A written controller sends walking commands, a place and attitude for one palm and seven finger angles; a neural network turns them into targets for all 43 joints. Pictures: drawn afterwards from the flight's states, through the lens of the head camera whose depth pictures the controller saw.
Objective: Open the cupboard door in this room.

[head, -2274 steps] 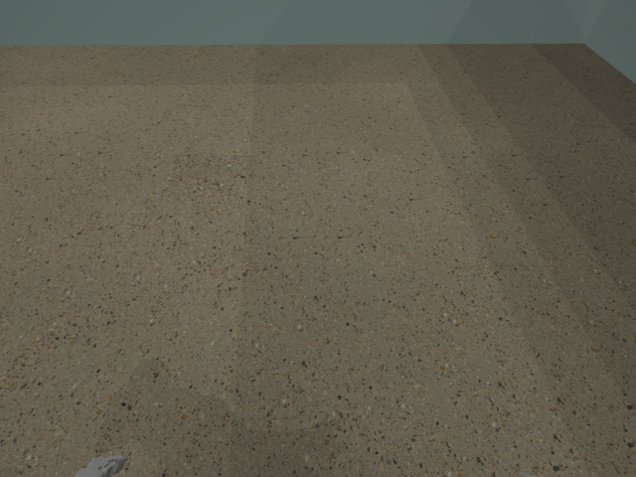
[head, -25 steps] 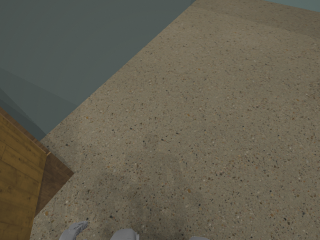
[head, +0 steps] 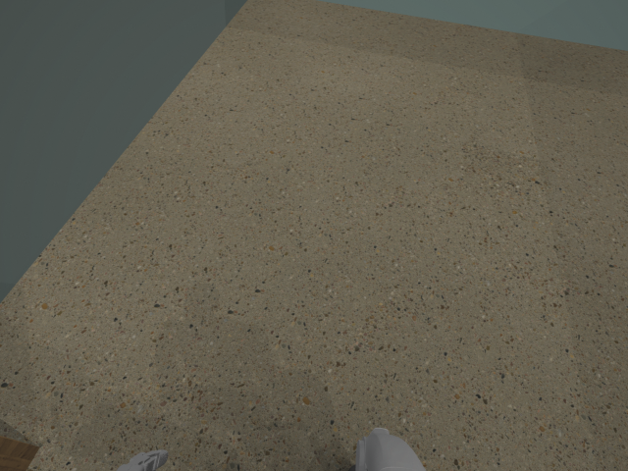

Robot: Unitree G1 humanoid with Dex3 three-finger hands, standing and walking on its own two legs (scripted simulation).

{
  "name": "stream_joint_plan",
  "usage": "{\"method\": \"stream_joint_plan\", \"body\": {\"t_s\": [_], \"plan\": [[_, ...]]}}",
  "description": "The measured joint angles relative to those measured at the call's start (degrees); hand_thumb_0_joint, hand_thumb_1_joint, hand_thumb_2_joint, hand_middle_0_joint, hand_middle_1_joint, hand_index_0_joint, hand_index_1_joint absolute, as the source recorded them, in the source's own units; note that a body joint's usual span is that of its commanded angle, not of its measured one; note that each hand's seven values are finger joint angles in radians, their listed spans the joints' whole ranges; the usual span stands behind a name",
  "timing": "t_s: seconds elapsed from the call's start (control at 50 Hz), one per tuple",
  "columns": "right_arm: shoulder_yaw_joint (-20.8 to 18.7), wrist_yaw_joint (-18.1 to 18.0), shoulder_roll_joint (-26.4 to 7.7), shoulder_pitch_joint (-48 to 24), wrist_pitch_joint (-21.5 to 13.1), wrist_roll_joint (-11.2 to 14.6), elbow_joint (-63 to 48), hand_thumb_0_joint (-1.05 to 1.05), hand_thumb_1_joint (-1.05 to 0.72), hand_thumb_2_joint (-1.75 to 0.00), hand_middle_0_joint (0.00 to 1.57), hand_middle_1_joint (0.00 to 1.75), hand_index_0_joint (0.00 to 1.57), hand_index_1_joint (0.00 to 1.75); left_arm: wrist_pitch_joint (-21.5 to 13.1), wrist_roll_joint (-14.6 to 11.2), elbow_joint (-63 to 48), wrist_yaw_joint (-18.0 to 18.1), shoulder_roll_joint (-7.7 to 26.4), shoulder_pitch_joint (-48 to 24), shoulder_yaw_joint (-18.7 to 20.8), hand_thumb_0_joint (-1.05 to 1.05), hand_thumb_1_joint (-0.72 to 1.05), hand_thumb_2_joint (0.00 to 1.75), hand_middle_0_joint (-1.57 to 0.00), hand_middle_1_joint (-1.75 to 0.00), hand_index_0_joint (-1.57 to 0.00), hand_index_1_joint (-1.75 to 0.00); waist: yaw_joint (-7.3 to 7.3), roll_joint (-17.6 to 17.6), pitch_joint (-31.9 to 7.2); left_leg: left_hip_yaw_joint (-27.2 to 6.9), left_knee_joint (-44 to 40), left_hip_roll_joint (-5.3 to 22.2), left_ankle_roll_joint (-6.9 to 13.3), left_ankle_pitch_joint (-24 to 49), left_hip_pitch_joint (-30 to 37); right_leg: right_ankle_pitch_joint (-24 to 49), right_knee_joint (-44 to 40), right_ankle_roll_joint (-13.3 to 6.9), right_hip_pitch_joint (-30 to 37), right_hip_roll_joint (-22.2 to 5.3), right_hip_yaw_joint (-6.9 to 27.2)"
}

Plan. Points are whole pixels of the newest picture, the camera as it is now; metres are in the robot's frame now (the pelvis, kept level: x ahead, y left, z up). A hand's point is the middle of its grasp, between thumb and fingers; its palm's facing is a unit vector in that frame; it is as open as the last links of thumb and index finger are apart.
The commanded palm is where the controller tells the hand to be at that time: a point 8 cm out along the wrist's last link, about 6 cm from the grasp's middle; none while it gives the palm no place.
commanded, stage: walk to a spot facing it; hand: left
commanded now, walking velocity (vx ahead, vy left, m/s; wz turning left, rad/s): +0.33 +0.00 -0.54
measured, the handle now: out of the picture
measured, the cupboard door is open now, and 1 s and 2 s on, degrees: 41 41 41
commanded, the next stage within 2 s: turn to face it in 0.94 s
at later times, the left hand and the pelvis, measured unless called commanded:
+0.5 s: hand (240, 389) +0.25 +0.12 -0.18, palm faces -0.12 -0.98 -0.18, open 7.3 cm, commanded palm none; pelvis +0.20 -0.06 +0.00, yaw -10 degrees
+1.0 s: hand (316, 237) +0.56 +0.01 -0.18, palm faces -0.30 -0.93 -0.21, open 7.4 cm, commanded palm none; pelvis +0.41 -0.14 -0.02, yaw -18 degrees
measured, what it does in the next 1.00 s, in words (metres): walks ahead, turning right: right foot, then left foot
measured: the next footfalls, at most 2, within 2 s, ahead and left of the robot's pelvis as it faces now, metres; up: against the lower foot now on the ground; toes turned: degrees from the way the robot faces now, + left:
right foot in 0.12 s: +0.17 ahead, -0.14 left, +0.00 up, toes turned -11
left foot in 0.56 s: +0.37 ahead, +0.04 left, +0.00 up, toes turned -5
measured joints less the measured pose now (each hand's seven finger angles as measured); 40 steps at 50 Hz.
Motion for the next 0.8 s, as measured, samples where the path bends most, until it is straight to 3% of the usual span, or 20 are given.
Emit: {"method": "stream_joint_plan", "body": {"t_s": [0.08,0.12,0.14,0.18,0.2,0.24,0.32,0.38,0.48,0.54,0.56,0.6,0.64,0.68,0.72,0.8], "plan": [[-0.27,0.37,-0.25,3.02,0.70,-0.18,2.00,0.00,-0.90,-0.90,0.20,0.30,0.20,0.30,-0.23,-0.13,-0.44,-0.21,-0.11,-3.53,-0.52,0.01,0.91,0.90,-0.19,-0.30,-0.20,-0.30,-2.00,1.05,1.16,3.07,2.45,2.10,-2.32,-4.16,3.03,-1.18,-11.25,-1.56,3.75,0.74,-2.47],[-0.24,0.71,-0.28,4.97,1.23,0.24,3.04,0.00,-0.90,-0.90,0.20,0.30,0.20,0.30,-1.61,-0.16,-1.31,-0.20,0.24,-4.75,-0.84,0.01,0.91,0.90,-0.20,-0.30,-0.20,-0.30,-2.47,1.21,1.39,3.34,9.66,3.93,-2.87,-7.97,2.05,-1.62,-16.95,-3.53,8.55,1.88,-3.54],[-0.15,0.98,-0.11,5.35,1.81,0.78,3.64,0.00,-0.90,-0.90,0.20,0.30,0.20,0.30,-2.81,-0.26,-1.91,0.13,0.56,-5.07,-0.75,0.01,0.91,0.90,-0.20,-0.30,-0.20,-0.30,-2.02,0.40,1.40,2.14,18.57,4.02,-2.26,-9.92,-0.90,2.69,-17.09,-4.45,8.78,1.71,-3.17],[-0.54,1.12,-0.58,2.80,3.35,1.35,4.95,0.01,-0.90,-0.90,0.20,0.30,0.20,0.30,-4.29,-1.09,-2.26,1.32,0.06,-5.35,-0.75,0.01,0.91,0.90,-0.20,-0.30,-0.20,-0.30,-1.96,1.08,3.02,-4.47,38.12,3.03,-0.95,-11.53,-9.03,1.36,-13.36,-4.77,8.94,2.78,-3.03],[-0.86,1.08,-0.83,1.06,3.78,1.38,5.14,0.01,-0.90,-0.90,0.20,0.30,0.20,0.30,-4.42,-1.28,-2.18,1.83,-0.24,-4.95,-0.94,0.01,0.91,0.90,-0.20,-0.30,-0.20,-0.30,-2.16,1.49,3.47,-6.63,44.41,2.45,-0.52,-9.71,-12.94,0.15,-13.71,-4.69,10.02,3.47,-2.99],[-1.40,1.05,-1.05,-2.49,4.01,1.06,4.52,0.01,-0.91,-0.90,0.20,0.30,0.20,0.30,-4.11,-1.19,-1.46,2.70,-0.88,-3.46,-1.31,0.01,0.91,0.90,-0.20,-0.30,-0.20,-0.30,-2.47,1.81,3.50,-8.41,48.29,1.98,-0.26,-5.47,-19.26,-0.18,-17.11,-4.48,12.78,4.80,-2.48],[-1.80,1.38,-0.53,-7.73,3.24,0.55,1.39,0.01,-0.91,-0.90,0.20,0.30,0.19,0.30,-3.77,-0.66,1.25,3.23,-2.43,0.35,-1.69,0.01,0.91,0.90,-0.20,-0.30,-0.20,-0.30,-2.36,1.27,1.53,-8.80,40.14,1.65,-0.44,0.29,-26.26,2.05,-25.46,-4.74,18.19,6.49,-0.89],[-1.96,1.78,0.08,-10.18,2.60,0.53,-0.23,0.01,-0.91,-0.90,0.20,0.30,0.19,0.30,-4.48,-0.78,2.83,3.57,-2.47,2.97,-0.89,0.00,0.94,0.90,-0.20,-0.30,-0.21,-0.30,-1.04,0.97,-0.08,-9.03,32.21,0.97,-0.46,3.02,-27.61,2.21,-29.68,-4.85,21.90,7.35,0.25],[-1.86,2.33,0.47,-13.57,1.78,0.65,-1.06,0.00,-0.91,-0.90,0.20,0.30,0.19,0.30,-5.10,-0.76,5.28,3.09,-2.16,7.14,-1.08,0.00,0.93,0.90,-0.20,-0.30,-0.21,-0.30,1.49,0.62,-1.19,-8.70,19.00,-1.04,-0.04,4.98,-24.23,-0.78,-31.80,-3.97,27.51,7.69,1.77],[-1.54,2.38,0.26,-14.65,0.68,0.54,-1.23,0.00,-0.91,-0.90,0.20,0.30,0.19,0.30,-4.95,-0.96,6.71,3.13,-2.17,9.95,-1.07,0.00,0.92,0.90,-0.20,-0.30,-0.21,-0.30,2.57,0.42,-1.64,-7.62,10.36,-2.55,0.79,6.69,-18.93,-5.26,-28.62,-2.91,29.40,7.31,2.61],[-1.44,2.27,0.05,-14.94,-0.04,0.27,-1.42,0.00,-0.91,-0.90,0.20,0.30,0.20,0.30,-4.80,-1.07,7.05,3.09,-2.28,10.97,-1.02,0.00,0.92,0.90,-0.20,-0.30,-0.21,-0.30,2.76,0.55,-1.87,-7.55,9.01,-2.70,2.16,7.93,-17.75,-7.53,-24.36,-2.80,28.11,7.26,3.02],[-1.15,1.83,0.61,-15.35,-0.90,-0.22,-1.69,0.00,-0.91,-0.90,0.20,0.30,0.20,0.30,-4.06,-1.02,8.21,3.04,-1.91,11.29,-0.96,0.01,0.92,0.90,-0.20,-0.30,-0.20,-0.30,2.65,-0.71,-1.37,-5.87,11.98,-3.29,3.64,6.32,-17.25,-11.56,-7.91,-3.05,22.17,6.13,3.50],[-0.84,1.45,1.25,-14.10,-1.25,-0.23,-1.84,0.00,-0.91,-0.90,0.20,0.30,0.20,0.30,-3.50,-0.65,9.05,2.84,-1.60,10.67,-0.83,0.01,0.91,0.90,-0.20,-0.30,-0.20,-0.30,2.34,-1.36,-1.36,-4.67,11.37,-3.62,3.73,4.41,-15.21,-9.81,6.39,-3.03,15.38,4.85,3.09],[-0.64,1.05,1.83,-12.07,-1.52,-0.14,-0.97,0.00,-0.91,-0.90,0.20,0.30,0.20,0.30,-3.10,-0.34,8.84,2.43,-1.50,9.41,-0.63,0.01,0.91,0.90,-0.20,-0.30,-0.20,-0.30,2.34,-1.46,-1.38,-3.84,8.23,-3.74,3.07,4.42,-12.28,-6.28,12.16,-2.44,10.01,3.04,2.48],[-1.07,0.42,1.88,-9.87,-1.56,0.20,0.52,0.00,-0.92,-0.90,0.20,0.30,0.20,0.30,-2.77,-0.23,7.83,2.10,-1.79,7.97,-0.58,0.01,0.91,0.90,-0.20,-0.30,-0.20,-0.30,2.46,-0.98,-1.40,-3.06,4.64,-3.57,2.91,4.70,-9.17,-3.77,10.08,-1.79,6.52,1.22,1.99],[-1.63,0.75,0.09,-5.82,-0.59,0.13,3.53,-0.01,-0.94,-0.90,0.20,0.30,0.20,0.30,-2.70,-0.18,5.76,1.59,-2.67,4.94,-0.83,0.01,0.91,0.90,-0.20,-0.30,-0.20,-0.30,1.61,0.60,-1.28,-1.51,0.37,-2.53,1.97,3.70,-3.86,-0.49,-5.10,-1.11,5.08,-1.24,0.32]]}}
